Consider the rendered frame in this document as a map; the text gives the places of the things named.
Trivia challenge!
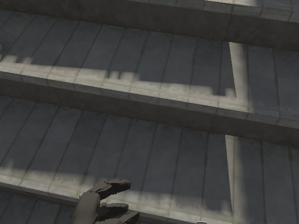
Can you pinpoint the robot left hand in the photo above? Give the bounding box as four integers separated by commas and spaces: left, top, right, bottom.
70, 178, 140, 224

